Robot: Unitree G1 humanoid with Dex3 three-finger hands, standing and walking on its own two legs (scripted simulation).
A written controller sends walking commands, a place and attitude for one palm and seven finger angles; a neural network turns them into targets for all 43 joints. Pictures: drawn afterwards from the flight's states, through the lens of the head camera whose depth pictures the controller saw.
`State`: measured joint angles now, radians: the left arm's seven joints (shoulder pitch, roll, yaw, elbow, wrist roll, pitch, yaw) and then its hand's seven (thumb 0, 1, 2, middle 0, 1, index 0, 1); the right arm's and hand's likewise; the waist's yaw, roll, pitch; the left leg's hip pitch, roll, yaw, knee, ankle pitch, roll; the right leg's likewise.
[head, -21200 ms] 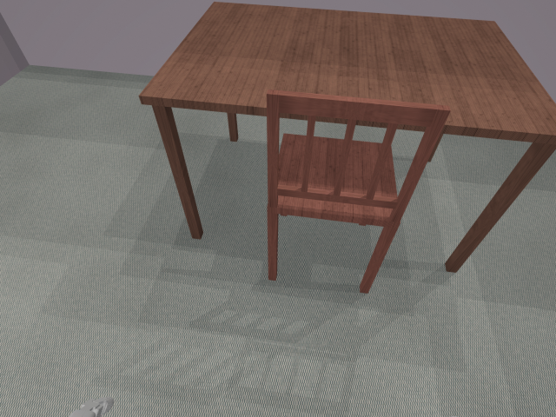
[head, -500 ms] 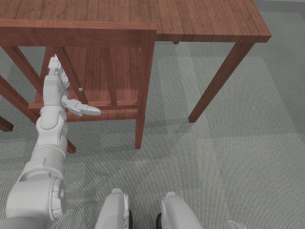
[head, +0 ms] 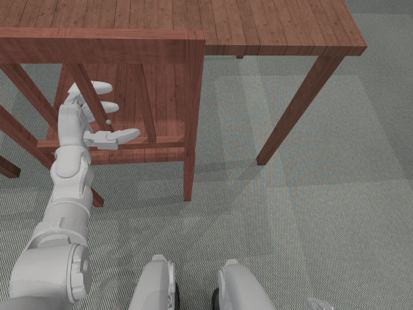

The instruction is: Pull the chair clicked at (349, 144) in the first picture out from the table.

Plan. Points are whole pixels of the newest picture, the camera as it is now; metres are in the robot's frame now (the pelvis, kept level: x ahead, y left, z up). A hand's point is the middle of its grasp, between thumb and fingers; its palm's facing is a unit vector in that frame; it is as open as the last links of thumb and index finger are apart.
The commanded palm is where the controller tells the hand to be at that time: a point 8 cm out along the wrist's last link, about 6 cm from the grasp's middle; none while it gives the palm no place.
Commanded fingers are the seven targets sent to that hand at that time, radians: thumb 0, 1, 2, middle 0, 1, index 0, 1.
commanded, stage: hook a spindle and tug to test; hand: left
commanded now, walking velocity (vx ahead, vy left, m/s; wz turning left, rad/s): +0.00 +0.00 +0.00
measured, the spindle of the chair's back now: (97, 109) +0.50 +0.20 +0.02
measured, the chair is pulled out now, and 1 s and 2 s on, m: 0.00 0.05 0.19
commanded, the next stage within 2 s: step backward, pulling the chair out in 0.90 s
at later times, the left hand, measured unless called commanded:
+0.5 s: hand (109, 123) +0.46 +0.17 +0.03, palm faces +0.08 -1.00 -0.01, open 5.1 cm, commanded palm +0.42 +0.21 +0.03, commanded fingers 0.00 0.90 0.90 -0.50 -1.45 -0.50 -1.45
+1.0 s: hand (109, 142) +0.42 +0.17 +0.03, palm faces +0.06 -1.00 -0.02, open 5.2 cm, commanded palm +0.40 +0.21 +0.03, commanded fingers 0.00 0.90 0.90 -0.50 -1.45 -0.50 -1.45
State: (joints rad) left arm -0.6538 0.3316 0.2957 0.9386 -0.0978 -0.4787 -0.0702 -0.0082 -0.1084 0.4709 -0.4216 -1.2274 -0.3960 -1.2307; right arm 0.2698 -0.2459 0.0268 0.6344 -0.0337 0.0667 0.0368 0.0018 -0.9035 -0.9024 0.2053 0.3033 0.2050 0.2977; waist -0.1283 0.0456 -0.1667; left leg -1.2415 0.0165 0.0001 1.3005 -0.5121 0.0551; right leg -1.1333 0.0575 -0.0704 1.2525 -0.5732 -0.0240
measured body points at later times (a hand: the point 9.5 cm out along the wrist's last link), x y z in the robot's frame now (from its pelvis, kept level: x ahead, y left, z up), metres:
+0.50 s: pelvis +0.01 +0.00 +0.01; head +0.14 +0.03 +0.44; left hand +0.45 +0.23 +0.03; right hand +0.08 -0.25 -0.11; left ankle +0.04 +0.08 -0.62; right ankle +0.01 -0.11 -0.62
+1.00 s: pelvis +0.01 +0.00 +0.01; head +0.13 +0.02 +0.44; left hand +0.41 +0.22 +0.03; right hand +0.13 -0.25 -0.11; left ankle +0.04 +0.08 -0.62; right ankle +0.01 -0.11 -0.62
